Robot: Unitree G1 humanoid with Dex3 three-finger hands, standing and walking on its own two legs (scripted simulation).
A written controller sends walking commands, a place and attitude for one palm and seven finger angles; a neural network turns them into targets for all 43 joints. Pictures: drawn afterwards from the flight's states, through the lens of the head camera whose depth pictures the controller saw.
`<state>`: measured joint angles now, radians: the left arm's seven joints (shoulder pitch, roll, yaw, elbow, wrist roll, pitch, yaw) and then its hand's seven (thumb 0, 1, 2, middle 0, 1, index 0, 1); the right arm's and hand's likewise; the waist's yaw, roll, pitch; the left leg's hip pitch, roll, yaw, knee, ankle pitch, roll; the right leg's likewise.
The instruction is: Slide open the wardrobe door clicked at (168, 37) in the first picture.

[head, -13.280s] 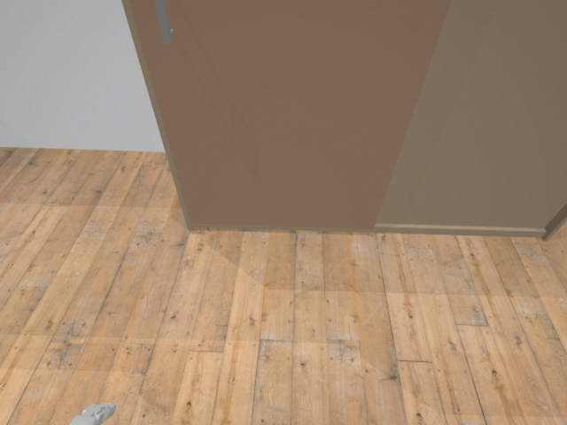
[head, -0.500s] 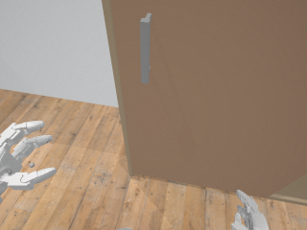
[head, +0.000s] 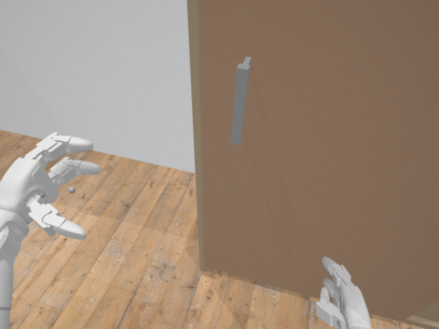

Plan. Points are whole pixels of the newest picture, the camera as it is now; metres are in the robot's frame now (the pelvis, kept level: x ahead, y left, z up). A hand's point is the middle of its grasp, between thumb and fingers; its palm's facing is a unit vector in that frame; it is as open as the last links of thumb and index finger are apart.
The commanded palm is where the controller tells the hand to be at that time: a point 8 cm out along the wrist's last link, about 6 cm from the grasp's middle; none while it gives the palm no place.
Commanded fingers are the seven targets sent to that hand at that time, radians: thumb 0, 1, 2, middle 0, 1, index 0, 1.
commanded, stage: raise the hand with hooked fingers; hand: left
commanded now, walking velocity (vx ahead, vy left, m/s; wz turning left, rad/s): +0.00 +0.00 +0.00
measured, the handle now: (241, 103) +0.49 +0.04 +0.19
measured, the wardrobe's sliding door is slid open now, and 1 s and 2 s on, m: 0.00 0.00 0.00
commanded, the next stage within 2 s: move the hooked fingers beside the handle in 0.72 s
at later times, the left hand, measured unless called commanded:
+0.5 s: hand (91, 164) +0.28 +0.24 +0.19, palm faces -0.02 -1.00 -0.04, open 14.0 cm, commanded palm +0.24 +0.29 +0.21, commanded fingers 0.00 -0.50 0.30 -0.30 -1.20 -0.30 -1.20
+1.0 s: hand (103, 161) +0.28 +0.22 +0.20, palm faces -0.03 -1.00 -0.04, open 14.0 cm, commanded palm +0.26 +0.26 +0.21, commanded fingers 0.00 -0.50 0.30 -0.30 -1.20 -0.30 -1.20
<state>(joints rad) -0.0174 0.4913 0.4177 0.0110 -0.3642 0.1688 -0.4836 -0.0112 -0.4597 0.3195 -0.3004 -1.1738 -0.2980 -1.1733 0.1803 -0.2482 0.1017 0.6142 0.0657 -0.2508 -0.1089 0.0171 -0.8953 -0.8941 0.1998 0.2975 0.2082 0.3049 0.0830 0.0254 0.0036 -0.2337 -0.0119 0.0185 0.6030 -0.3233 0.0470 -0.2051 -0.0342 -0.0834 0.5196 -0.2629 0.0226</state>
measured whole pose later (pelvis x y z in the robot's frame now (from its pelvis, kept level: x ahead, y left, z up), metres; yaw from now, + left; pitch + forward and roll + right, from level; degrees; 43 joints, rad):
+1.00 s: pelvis -0.01 -0.03 +0.00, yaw -1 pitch -5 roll -1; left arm -0.20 0.47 0.40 0.09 -0.34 0.28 -0.44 -0.02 -0.51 0.30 -0.30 -1.20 -0.30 -1.20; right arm 0.18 -0.28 0.08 0.63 0.09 -0.17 -0.12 0.02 -0.90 -0.89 0.20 0.30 0.21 0.30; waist 0.07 0.04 0.00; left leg -0.18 0.02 0.02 0.54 -0.28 0.01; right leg -0.18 0.00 -0.08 0.50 -0.24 -0.02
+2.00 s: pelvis +0.01 -0.04 +0.01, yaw -2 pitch -2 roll +0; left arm -0.50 0.35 0.21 0.31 -0.21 0.32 -0.21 -0.02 -0.50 0.30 -0.30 -1.20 -0.30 -1.20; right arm 0.19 -0.25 0.06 0.67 0.08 -0.06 -0.12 0.02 -0.90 -0.89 0.20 0.30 0.21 0.30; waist 0.01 0.03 -0.02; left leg -0.18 0.02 0.03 0.49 -0.27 0.00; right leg -0.20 0.00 -0.07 0.48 -0.25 -0.03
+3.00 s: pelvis +0.00 -0.03 +0.01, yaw -2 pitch +0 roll +0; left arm -0.74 0.28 0.16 0.64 -0.17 0.20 -0.12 -0.02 -0.50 0.30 -0.30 -1.20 -0.30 -1.20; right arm 0.22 -0.24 0.04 0.69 0.06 -0.06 -0.10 0.01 -0.90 -0.89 0.20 0.30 0.21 0.30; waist -0.04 0.02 -0.02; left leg -0.24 0.01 0.04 0.49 -0.26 0.02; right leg -0.25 -0.01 -0.06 0.46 -0.22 -0.01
